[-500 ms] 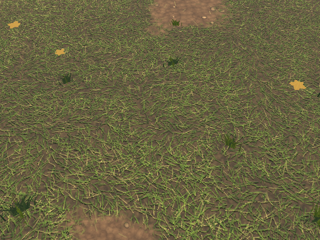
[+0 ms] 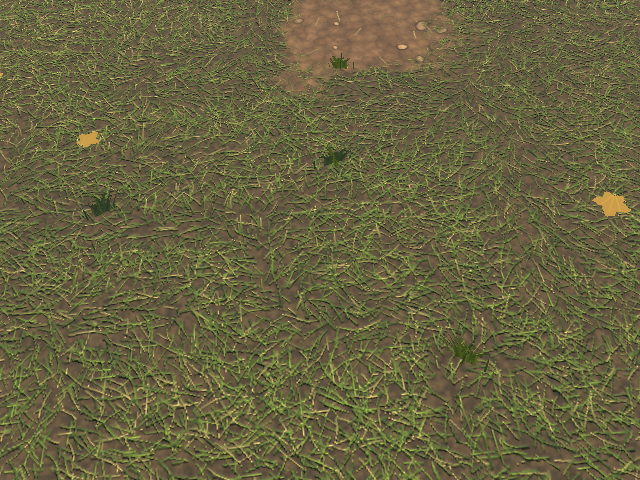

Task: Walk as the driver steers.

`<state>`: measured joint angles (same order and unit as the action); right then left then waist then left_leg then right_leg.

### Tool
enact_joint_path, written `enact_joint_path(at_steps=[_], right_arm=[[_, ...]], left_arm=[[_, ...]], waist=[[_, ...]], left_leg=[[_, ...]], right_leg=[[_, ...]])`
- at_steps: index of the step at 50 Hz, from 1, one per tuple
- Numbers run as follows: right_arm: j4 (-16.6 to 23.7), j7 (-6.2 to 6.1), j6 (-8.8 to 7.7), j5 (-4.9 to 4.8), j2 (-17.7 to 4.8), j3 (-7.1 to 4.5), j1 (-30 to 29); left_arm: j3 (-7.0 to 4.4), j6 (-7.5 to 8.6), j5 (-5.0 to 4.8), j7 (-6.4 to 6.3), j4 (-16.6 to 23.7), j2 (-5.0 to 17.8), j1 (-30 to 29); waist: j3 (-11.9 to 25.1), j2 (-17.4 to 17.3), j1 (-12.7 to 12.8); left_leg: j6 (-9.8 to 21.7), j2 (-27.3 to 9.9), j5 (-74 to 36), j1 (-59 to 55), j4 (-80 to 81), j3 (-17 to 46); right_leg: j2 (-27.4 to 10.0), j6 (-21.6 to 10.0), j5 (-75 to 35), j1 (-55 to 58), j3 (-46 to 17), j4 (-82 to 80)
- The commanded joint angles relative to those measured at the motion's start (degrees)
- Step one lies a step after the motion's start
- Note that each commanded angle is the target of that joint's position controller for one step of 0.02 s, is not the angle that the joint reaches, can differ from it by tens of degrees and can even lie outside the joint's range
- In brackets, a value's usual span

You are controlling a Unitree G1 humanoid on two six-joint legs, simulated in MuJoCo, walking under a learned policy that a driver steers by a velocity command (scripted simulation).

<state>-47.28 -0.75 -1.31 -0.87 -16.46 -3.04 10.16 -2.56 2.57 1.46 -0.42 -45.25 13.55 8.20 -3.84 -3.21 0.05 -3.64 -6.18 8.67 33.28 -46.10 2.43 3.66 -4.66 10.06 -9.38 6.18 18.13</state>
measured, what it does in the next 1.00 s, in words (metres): steps on the spot, turning left: left foot, then right foot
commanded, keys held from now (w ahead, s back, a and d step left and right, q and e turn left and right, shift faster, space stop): q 0.62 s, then no key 0.38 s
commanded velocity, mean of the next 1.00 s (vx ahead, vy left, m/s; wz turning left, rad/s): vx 0.03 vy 0.00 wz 0.41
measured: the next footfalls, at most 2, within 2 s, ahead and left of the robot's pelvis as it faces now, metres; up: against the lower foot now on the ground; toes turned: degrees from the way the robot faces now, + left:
left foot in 0.16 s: +0.14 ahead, +0.14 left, +0.00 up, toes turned +8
right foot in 0.62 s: +0.18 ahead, -0.09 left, +0.00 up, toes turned +27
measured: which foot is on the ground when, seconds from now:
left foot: up 0.00-0.14, down 0.16-0.64, up 0.66-0.96, down 0.98-1.00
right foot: down 0.00-0.18, up 0.20-0.60, down 0.62-1.00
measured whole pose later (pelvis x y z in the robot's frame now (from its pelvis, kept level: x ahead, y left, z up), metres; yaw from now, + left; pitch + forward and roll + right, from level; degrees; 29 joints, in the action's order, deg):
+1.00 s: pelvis +0.09 +0.02 -0.01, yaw +27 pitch +1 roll +0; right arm -40.2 -1.4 2.7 -0.2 -15.5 -3.0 9.8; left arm -2.4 0.1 0.0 -0.9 -45.4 14.4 10.5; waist -2.4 -0.3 1.3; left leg -1.6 0.1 14.8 11.7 -26.5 2.8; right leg -1.5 1.0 15.7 -14.5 -0.4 29.6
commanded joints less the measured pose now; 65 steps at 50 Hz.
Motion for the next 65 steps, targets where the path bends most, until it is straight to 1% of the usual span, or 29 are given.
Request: enact_joint_path(at_steps=[1,6,8,9,10,11,12,14,17,22,28,30,31,32,33,34,35,36,38,40,43,46,48,49,50,51,52,54,65], right_arm=[[4.5,0.53,-0.06,-0.01,-5.1,-1.38,-0.8],[6.8,2.37,0.59,0.05,-4.8,-2.04,-0.8],[6.0,2.61,0.04,0.23,-6.1,-2.94,4.1],[6.1,1.71,-0.21,0.69,-11.9,-4.72,7.3],[6.7,0.95,-0.09,1.84,-17.6,-5.83,8.7],[7.4,1.18,-0.44,2.08,-12.8,-4.43,9.8],[8.3,1.21,-0.79,1.70,-11.5,-4.18,6.0],[9.3,0.42,-0.17,-0.27,-8.9,-3.58,1.0],[10.2,-0.54,1.06,0.39,-9.4,-3.70,-0.2],[11.2,-1.55,2.14,0.29,-11.0,-4.45,-0.6],[12.5,-1.18,3.20,0.33,-10.8,-4.26,-2.6],[13.2,-1.40,3.74,-0.32,-10.3,-3.99,-4.4],[13.5,-1.59,3.94,-0.43,-9.1,-3.62,-3.7],[13.5,-1.47,3.94,0.35,-5.7,-2.68,-0.8],[15.6,-1.39,3.17,0.26,-7.4,-3.31,-1.6],[14.2,-1.21,2.60,0.95,-11.4,-4.45,0.1],[12.5,-1.04,2.75,0.43,-12.5,-5.13,1.3],[10.9,-1.31,3.29,0.44,-11.0,-4.96,2.3],[10.8,-1.39,3.79,0.48,-7.6,-3.92,1.6],[11.9,-1.28,3.62,-0.07,-5.6,-2.98,-0.8],[12.8,-0.90,3.45,0.46,-3.0,-1.47,-3.2],[11.8,-0.61,3.35,0.02,-4.5,-1.71,-2.0],[9.9,-0.48,3.21,0.52,-4.9,-1.81,1.0],[10.3,-0.85,3.22,0.93,-7.2,-2.05,1.5],[10.6,-1.45,3.55,1.50,-11.4,-2.74,2.4],[9.9,-0.69,3.26,2.05,-7.3,-1.60,-0.9],[10.7,0.02,2.64,2.05,-4.3,-0.95,-3.1],[9.5,0.32,1.69,2.34,-4.8,-0.92,-1.6],[5.5,-0.04,0.69,1.58,-3.8,-0.29,-0.5]], left_arm=[[-2.75,-0.78,-0.40,-1.22,2.2,10.1,-0.5],[-3.29,-3.11,-1.99,-2.21,2.2,10.7,-1.5],[-3.34,-3.51,-2.71,-2.75,1.9,10.3,-0.9],[-3.14,-3.07,-1.36,-2.66,2.7,9.3,0.4],[-1.99,-2.51,0.77,-2.03,5.2,5.8,0.0],[-2.09,-2.07,0.05,-1.25,4.8,7.2,-2.5],[-2.53,-2.08,-1.84,-0.91,5.1,8.5,-4.2],[-3.06,-2.66,-1.35,-1.79,4.3,9.2,-4.9],[-2.97,-3.18,-1.62,-2.07,4.2,7.8,-3.4],[-2.64,-2.96,-1.68,-2.20,4.0,6.9,-3.7],[-3.15,-1.41,-2.09,-0.95,4.3,8.3,-2.4],[-3.49,-0.65,-2.11,-0.32,3.2,8.4,1.4],[-4.10,-0.54,-1.72,-0.29,2.7,10.1,3.3],[-4.86,-0.86,-0.62,-0.62,3.2,14.2,3.8],[-5.00,-1.11,1.63,-0.42,3.6,16.5,2.5],[-4.24,-0.76,1.53,-0.57,5.3,13.5,-0.2],[-3.52,-0.72,0.60,-0.85,6.0,10.8,-3.1],[-3.21,-0.81,-0.40,-0.93,6.2,9.8,-4.3],[-2.62,-1.07,-1.47,-1.25,5.5,9.2,-2.8],[-2.47,-1.47,-1.15,-1.52,4.8,8.9,-0.3],[-2.56,-2.01,-1.15,-1.58,4.4,9.8,0.1],[-2.92,-2.65,-1.85,-1.13,3.6,11.7,1.7],[-2.28,-2.44,-2.72,-0.91,2.5,10.4,3.2],[-1.70,-1.69,-1.86,-0.57,2.0,9.2,4.9],[-0.92,-0.63,0.36,0.22,2.5,7.1,6.5],[-0.40,-0.41,0.14,0.09,2.7,5.2,4.9],[-0.71,-0.59,0.19,-0.10,2.3,7.5,2.0],[-1.05,-1.23,-0.40,-0.52,1.5,8.2,0.6],[-1.20,-1.91,-0.90,-1.35,-3.7,8.0,3.0]], waist=[[7.1,8.1,1.1],[5.6,8.7,0.4],[8.0,6.2,-2.4],[11.1,-3.1,-2.6],[14.7,-15.5,-1.1],[21.5,-8.1,-4.1],[17.2,-4.6,-3.1],[11.8,0.4,-1.3],[11.1,-3.4,0.5],[11.9,-4.4,-0.6],[10.3,-7.1,-1.0],[10.3,-6.9,1.4],[10.5,-4.8,1.6],[11.3,7.1,-0.5],[7.6,20.5,-1.6],[7.3,15.9,-1.6],[6.4,11.9,-2.6],[5.7,9.9,-2.9],[5.2,9.9,-1.6],[6.1,11.5,-0.2],[7.8,14.0,1.2],[7.5,14.9,1.7],[6.4,12.5,0.1],[8.2,8.8,0.8],[11.0,-2.4,3.1],[10.5,-7.6,3.4],[7.9,-4.0,2.2],[5.7,-2.8,0.9],[3.4,1.7,1.1]], left_leg=[[0.3,0.4,-0.7,-4.0,2.6,-1.7],[3.4,2.4,7.0,-3.9,8.2,-4.6],[6.5,5.0,-5.3,-14.2,19.3,-5.3],[10.3,-1.3,-29.8,-24.2,21.5,6.0],[23.4,-15.1,-50.9,-37.3,21.0,26.7],[26.1,-15.7,-44.3,-39.4,22.4,28.6],[23.8,-13.3,-38.9,-36.7,22.7,23.1],[18.9,-8.7,-27.3,-30.5,24.2,17.5],[17.5,-4.8,-24.2,-25.3,25.7,14.9],[16.7,-3.5,-15.1,-23.2,25.6,16.9],[15.5,-2.5,-7.7,-21.7,24.6,24.2],[13.4,-0.4,-7.8,-20.1,21.8,24.5],[10.9,2.1,-2.4,-16.6,18.8,22.9],[7.4,8.1,13.3,-9.6,6.9,14.9],[4.5,14.9,28.7,0.1,-4.7,6.8],[2.8,11.5,27.7,-0.4,-16.0,9.0],[2.1,11.3,23.7,-0.5,-20.2,8.8],[1.0,11.1,20.8,-0.3,-21.9,8.2],[-0.7,11.4,17.3,0.2,-22.9,7.5],[-1.6,10.6,16.0,-0.9,-16.2,5.2],[-2.0,7.1,17.1,-9.1,-0.6,1.4],[-1.2,7.4,12.3,-16.5,12.8,-2.2],[1.6,7.4,-1.2,-24.9,28.5,-2.1],[3.4,3.0,-9.4,-31.8,27.8,3.3],[6.9,-5.0,-25.1,-36.8,22.9,10.7],[11.4,-6.3,-16.7,-27.0,23.4,11.3],[10.4,-2.6,-7.6,-24.5,24.2,9.4],[7.5,0.7,-2.5,-22.5,24.4,7.1],[6.5,2.6,-2.8,-20.9,23.7,5.5]], right_leg=[[-17.6,-8.4,-31.4,4.7,-3.3,-2.3],[-20.9,-6.7,-30.2,8.0,-4.6,5.4],[-17.1,-2.0,-31.4,5.7,-1.0,15.7],[-11.2,2.7,-19.2,-2.5,2.2,28.7],[0.0,7.7,25.5,-21.9,1.1,46.3],[-0.5,7.0,31.1,-24.4,-10.6,53.0],[-2.2,6.4,27.4,-27.3,-11.4,55.0],[-4.5,6.9,19.8,-28.3,-11.1,49.6],[-3.2,8.4,14.9,-22.5,-10.1,42.0],[-2.2,10.0,10.8,-18.2,-10.8,30.3],[-1.2,8.5,10.3,-12.7,-11.3,18.5],[-1.1,6.9,3.4,-6.1,-9.9,6.9],[-4.8,5.4,-1.1,-0.6,-11.9,2.4],[-17.4,0.9,-6.5,4.8,-23.3,-0.2],[-25.9,-9.4,-14.6,0.7,-37.3,-2.8],[-27.1,-12.6,-15.4,-1.4,-36.6,-2.5],[-23.3,-10.2,-15.2,-2.1,-29.7,-1.0],[-19.3,-7.4,-13.9,-1.4,-24.5,0.2],[-17.0,-7.0,-18.3,0.0,-20.3,1.1],[-15.8,-7.3,-20.1,3.1,-17.5,1.6],[-15.5,-7.2,-20.2,3.8,-15.7,2.5],[-16.1,-7.3,-20.8,2.5,-16.7,3.9],[-14.7,-4.2,-17.9,-0.7,-16.0,5.3],[-13.4,-0.5,-12.6,-4.8,-15.0,6.7],[-8.8,3.2,-0.9,-9.3,-10.1,11.9],[-7.2,5.9,6.8,-4.9,-7.9,8.1],[-7.0,7.4,2.9,-2.6,-7.6,8.1],[-6.5,7.5,-1.1,-2.2,-6.9,8.7],[-7.1,7.8,-3.9,-0.4,-7.3,6.9]])
Velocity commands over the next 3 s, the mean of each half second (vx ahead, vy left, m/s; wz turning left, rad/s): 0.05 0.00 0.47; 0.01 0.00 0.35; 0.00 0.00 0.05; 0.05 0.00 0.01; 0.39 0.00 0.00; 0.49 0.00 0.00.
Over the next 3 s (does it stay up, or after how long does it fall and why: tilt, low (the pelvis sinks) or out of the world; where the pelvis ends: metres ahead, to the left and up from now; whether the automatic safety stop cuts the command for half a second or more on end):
stays up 0.54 0.24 -0.01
